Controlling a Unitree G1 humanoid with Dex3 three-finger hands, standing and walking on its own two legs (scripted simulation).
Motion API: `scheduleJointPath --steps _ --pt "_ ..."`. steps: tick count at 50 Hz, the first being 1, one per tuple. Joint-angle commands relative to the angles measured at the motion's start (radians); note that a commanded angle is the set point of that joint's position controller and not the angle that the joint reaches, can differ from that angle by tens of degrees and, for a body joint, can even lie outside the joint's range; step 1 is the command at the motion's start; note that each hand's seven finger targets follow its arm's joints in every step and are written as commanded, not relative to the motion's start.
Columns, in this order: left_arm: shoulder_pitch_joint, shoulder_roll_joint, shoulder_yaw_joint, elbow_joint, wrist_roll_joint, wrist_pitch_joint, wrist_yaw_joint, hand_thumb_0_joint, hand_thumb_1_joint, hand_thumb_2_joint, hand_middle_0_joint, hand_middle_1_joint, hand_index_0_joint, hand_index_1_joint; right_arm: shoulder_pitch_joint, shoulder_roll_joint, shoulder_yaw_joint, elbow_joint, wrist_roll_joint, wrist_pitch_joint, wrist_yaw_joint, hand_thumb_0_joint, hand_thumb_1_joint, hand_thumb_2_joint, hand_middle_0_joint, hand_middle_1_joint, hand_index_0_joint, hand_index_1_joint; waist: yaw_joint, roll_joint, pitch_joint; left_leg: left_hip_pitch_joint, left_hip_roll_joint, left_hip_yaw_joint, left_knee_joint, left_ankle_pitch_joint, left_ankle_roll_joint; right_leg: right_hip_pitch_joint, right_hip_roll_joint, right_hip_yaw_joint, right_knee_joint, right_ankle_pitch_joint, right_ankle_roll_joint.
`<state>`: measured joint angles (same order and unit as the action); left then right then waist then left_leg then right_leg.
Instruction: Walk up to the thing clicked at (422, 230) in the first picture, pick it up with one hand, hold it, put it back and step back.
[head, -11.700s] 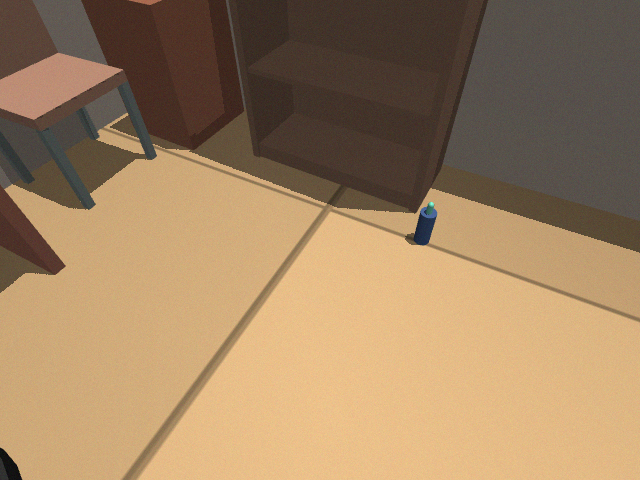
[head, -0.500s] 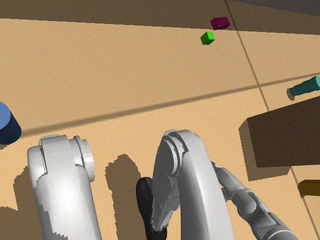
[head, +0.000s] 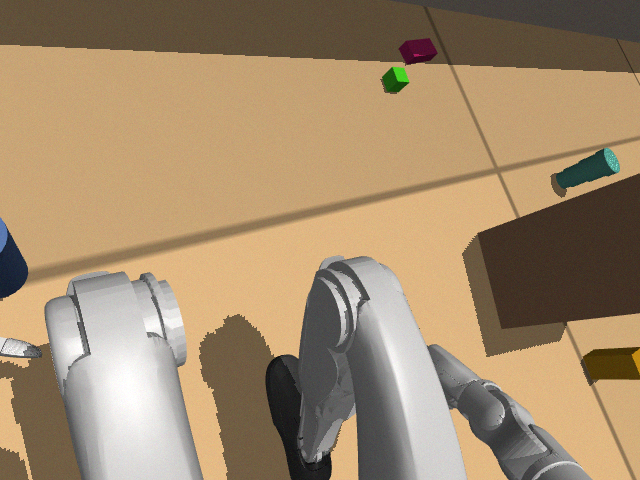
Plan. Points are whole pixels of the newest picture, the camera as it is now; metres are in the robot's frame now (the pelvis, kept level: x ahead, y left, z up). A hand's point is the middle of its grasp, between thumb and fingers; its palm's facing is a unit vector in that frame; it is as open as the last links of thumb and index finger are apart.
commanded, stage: close in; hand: left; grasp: from the side
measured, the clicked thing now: out of the picture +0.37 +0.31 -0.16
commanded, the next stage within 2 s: close in 0.02 s
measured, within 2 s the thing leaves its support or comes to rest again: leaves its support in 1.16 s
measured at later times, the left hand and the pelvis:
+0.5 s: hand out of the picture +0.35 +0.30 -0.16, palm faces +0.32 -0.95 +0.01, open 12.6 cm; pelvis +0.00 +0.00 +0.00, yaw -1 degrees
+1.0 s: hand out of the picture +0.36 +0.29 -0.16, palm faces +0.33 -0.94 +0.01, open 9.0 cm; pelvis +0.00 +0.00 +0.01, yaw -1 degrees
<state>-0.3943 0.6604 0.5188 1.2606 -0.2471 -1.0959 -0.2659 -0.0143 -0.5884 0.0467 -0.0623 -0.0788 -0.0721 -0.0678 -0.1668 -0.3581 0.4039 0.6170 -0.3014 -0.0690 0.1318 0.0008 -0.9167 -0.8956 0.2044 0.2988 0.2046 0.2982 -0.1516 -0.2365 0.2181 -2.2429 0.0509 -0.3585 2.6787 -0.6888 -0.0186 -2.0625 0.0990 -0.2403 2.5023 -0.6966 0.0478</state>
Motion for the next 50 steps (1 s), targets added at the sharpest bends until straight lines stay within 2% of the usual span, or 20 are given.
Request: scheduleJointPath --steps 1,5,8,10,15,18,19,20,23,26,31,34,36,40,43,44,46,48,49,50 --pt "-0.102 0.132 -0.006 -0.122 -0.006 -0.082 0.026 0.000 -0.530 0.083 -0.063 -0.074 -0.066 -0.070 -0.015 -0.331 -0.116 -0.048 -0.003 -0.002 -0.016 0.000 -0.914 -0.902 0.199 0.300 0.199 0.300 -0.046 0.465 -0.536 0.396 0.027 0.122 -0.329 0.066 -0.013 0.184 0.026 -0.093 -0.204 0.178 -0.068" --pt "-0.104 0.145 -0.012 -0.137 -0.008 -0.087 0.041 0.000 -0.504 0.106 -0.067 -0.082 -0.068 -0.079 -0.008 -0.329 -0.107 -0.042 -0.005 0.004 -0.014 0.000 -0.912 -0.903 0.199 0.300 0.199 0.300 -0.047 0.469 -0.546 0.381 0.024 0.127 -0.309 0.080 -0.008 0.213 0.029 -0.088 -0.210 0.200 -0.067" --pt "-0.128 0.149 -0.007 -0.149 -0.006 -0.092 0.059 0.000 -0.483 0.128 -0.126 -0.086 -0.114 -0.095 -0.026 -0.330 -0.107 -0.054 -0.001 0.010 -0.013 0.000 -0.902 -0.903 0.199 0.300 0.199 0.300 -0.053 0.460 -0.511 0.358 0.023 0.122 -0.319 0.026 -0.004 0.174 0.028 -0.093 -0.215 0.155 -0.070" --pt "-0.138 0.162 -0.003 -0.150 -0.001 -0.099 0.070 0.000 -0.323 0.235 -0.258 -0.218 -0.249 -0.223 -0.019 -0.330 -0.101 -0.047 -0.006 0.012 -0.010 0.000 -0.895 -0.899 0.200 0.300 0.199 0.300 -0.057 0.466 -0.512 0.354 0.024 0.120 -0.318 0.027 -0.004 0.192 0.029 -0.095 -0.212 0.159 -0.068" --pt "-0.154 0.157 -0.029 -0.160 0.009 -0.106 0.076 0.000 -0.099 0.370 -0.381 -0.334 -0.370 -0.340 -0.024 -0.329 -0.095 -0.048 -0.010 0.016 -0.010 0.000 -0.890 -0.898 0.200 0.299 0.199 0.299 -0.067 0.455 -0.522 0.371 0.029 0.117 -0.307 0.048 -0.003 0.200 0.032 -0.091 -0.215 0.178 -0.068" --pt "-0.145 0.153 -0.028 -0.128 0.013 -0.097 0.077 0.000 -0.003 0.430 -0.446 -0.387 -0.432 -0.395 -0.016 -0.341 -0.099 -0.044 -0.011 0.021 -0.011 0.000 -0.886 -0.897 0.199 0.299 0.199 0.299 -0.075 0.462 -0.504 0.383 0.033 0.107 -0.321 0.061 -0.009 0.196 0.030 -0.102 -0.211 0.186 -0.068" --pt "-0.142 0.159 -0.024 -0.146 0.011 -0.098 0.077 0.000 0.027 0.456 -0.476 -0.417 -0.463 -0.425 -0.018 -0.335 -0.094 -0.048 -0.013 0.022 -0.010 0.000 -0.888 -0.897 0.199 0.299 0.199 0.299 -0.062 0.458 -0.527 0.396 0.033 0.108 -0.314 0.074 -0.008 0.211 0.033 -0.099 -0.214 0.195 -0.067" --pt "-0.140 0.148 -0.032 -0.129 0.009 -0.095 0.076 0.000 0.064 0.479 -0.503 -0.442 -0.490 -0.449 -0.014 -0.337 -0.094 -0.044 -0.014 0.024 -0.011 0.000 -0.889 -0.897 0.199 0.299 0.199 0.299 -0.072 0.462 -0.532 0.398 0.032 0.107 -0.310 0.084 -0.010 0.215 0.032 -0.100 -0.213 0.205 -0.066" --pt "-0.133 0.167 -0.017 -0.141 0.008 -0.088 0.081 0.000 0.173 0.581 -0.601 -0.547 -0.589 -0.553 -0.009 -0.337 -0.090 -0.045 -0.013 0.030 -0.009 0.000 -0.886 -0.897 0.200 0.299 0.199 0.299 -0.064 0.497 -0.527 0.405 0.032 0.105 -0.322 0.088 -0.013 0.213 0.032 -0.103 -0.207 0.207 -0.069" --pt "-0.138 0.139 -0.043 -0.152 0.012 -0.082 0.085 0.000 0.304 0.645 -0.683 -0.611 -0.668 -0.618 -0.017 -0.336 -0.094 -0.049 -0.011 0.032 -0.009 0.000 -0.881 -0.895 0.199 0.299 0.199 0.299 -0.071 0.477 -0.516 0.401 0.033 0.102 -0.322 0.085 -0.012 0.204 0.032 -0.103 -0.211 0.208 -0.069" --pt "-0.164 0.143 -0.058 -0.150 0.013 -0.073 0.092 0.000 0.439 0.760 -0.794 -0.725 -0.780 -0.732 -0.012 -0.330 -0.092 -0.047 -0.011 0.034 -0.010 0.000 -0.876 -0.894 0.199 0.299 0.199 0.299 -0.080 0.456 -0.524 0.374 0.030 0.110 -0.305 0.063 -0.004 0.219 0.036 -0.096 -0.232 0.199 -0.067" --pt "-0.179 0.142 -0.070 -0.168 0.019 -0.077 0.103 0.000 0.410 0.872 -0.892 -0.863 -0.882 -0.869 -0.024 -0.327 -0.092 -0.053 -0.008 0.034 -0.008 0.000 -0.880 -0.895 0.199 0.299 0.199 0.299 -0.076 0.450 -0.508 0.370 0.030 0.106 -0.315 0.033 -0.003 0.196 0.036 -0.099 -0.234 0.172 -0.068" --pt "-0.187 0.129 -0.086 -0.167 0.025 -0.077 0.105 0.000 0.478 0.910 -0.938 -0.905 -0.929 -0.909 -0.017 -0.333 -0.094 -0.048 -0.011 0.035 -0.008 0.000 -0.877 -0.894 0.199 0.299 0.199 0.299 -0.086 0.472 -0.513 0.396 0.033 0.097 -0.325 0.060 -0.010 0.200 0.035 -0.106 -0.222 0.191 -0.068" --pt "-0.200 0.132 -0.093 -0.179 0.030 -0.078 0.118 0.000 0.455 0.991 -1.034 -1.011 -1.025 -1.018 -0.023 -0.330 -0.092 -0.052 -0.010 0.037 -0.007 0.000 -0.881 -0.895 0.199 0.299 0.199 0.299 -0.090 0.479 -0.501 0.393 0.032 0.094 -0.329 0.040 -0.009 0.188 0.034 -0.103 -0.222 0.179 -0.068" --pt "-0.213 0.133 -0.077 -0.205 0.021 -0.078 0.131 0.000 0.478 1.057 -1.085 -1.077 -1.076 -1.086 -0.004 -0.329 -0.092 -0.050 -0.014 0.037 -0.006 0.000 -0.879 -0.896 0.199 0.299 0.199 0.299 -0.085 0.485 -0.555 0.424 0.032 0.095 -0.321 0.094 -0.010 0.230 0.037 -0.101 -0.227 0.223 -0.066" --pt "-0.197 0.141 -0.073 -0.192 0.028 -0.074 0.135 0.000 0.485 1.076 -1.107 -1.102 -1.097 -1.111 -0.015 -0.328 -0.093 -0.055 -0.010 0.039 -0.006 0.000 -0.879 -0.895 0.199 0.299 0.199 0.299 -0.077 0.482 -0.536 0.423 0.034 0.092 -0.331 0.077 -0.011 0.203 0.035 -0.102 -0.225 0.201 -0.068" --pt "-0.219 0.119 -0.094 -0.210 0.034 -0.072 0.145 0.000 0.496 1.118 -1.138 -1.138 -1.128 -1.149 -0.007 -0.331 -0.096 -0.050 -0.016 0.043 -0.006 0.000 -0.879 -0.896 0.199 0.299 0.199 0.299 -0.093 0.504 -0.543 0.450 0.037 0.087 -0.335 0.103 -0.017 0.209 0.035 -0.104 -0.221 0.228 -0.067" --pt "-0.216 0.135 -0.081 -0.181 0.037 -0.070 0.155 0.000 0.454 1.182 -1.159 -1.196 -1.135 -1.227 -0.015 -0.328 -0.089 -0.050 -0.013 0.046 -0.005 0.000 -0.907 -0.906 0.200 0.300 0.199 0.300 -0.097 0.487 -0.527 0.426 0.036 0.085 -0.330 0.089 -0.013 0.212 0.035 -0.106 -0.223 0.215 -0.066" --pt "-0.240 0.135 -0.084 -0.235 0.038 -0.074 0.158 0.000 0.463 1.209 -1.155 -1.213 -1.135 -1.241 -0.009 -0.327 -0.096 -0.051 -0.017 0.046 -0.006 0.000 -0.903 -0.904 0.200 0.300 0.199 0.300 -0.086 0.489 -0.548 0.431 0.035 0.093 -0.326 0.101 -0.011 0.227 0.037 -0.102 -0.231 0.229 -0.066" --pt "-0.215 0.168 -0.059 -0.238 0.044 -0.073 0.163 0.000 0.437 1.208 -1.169 -1.221 -1.147 -1.252 -0.007 -0.325 -0.096 -0.052 -0.013 0.048 -0.007 0.000 -0.910 -0.907 0.200 0.300 0.199 0.300 -0.071 0.502 -0.547 0.431 0.036 0.096 -0.332 0.096 -0.011 0.231 0.036 -0.099 -0.231 0.218 -0.067"
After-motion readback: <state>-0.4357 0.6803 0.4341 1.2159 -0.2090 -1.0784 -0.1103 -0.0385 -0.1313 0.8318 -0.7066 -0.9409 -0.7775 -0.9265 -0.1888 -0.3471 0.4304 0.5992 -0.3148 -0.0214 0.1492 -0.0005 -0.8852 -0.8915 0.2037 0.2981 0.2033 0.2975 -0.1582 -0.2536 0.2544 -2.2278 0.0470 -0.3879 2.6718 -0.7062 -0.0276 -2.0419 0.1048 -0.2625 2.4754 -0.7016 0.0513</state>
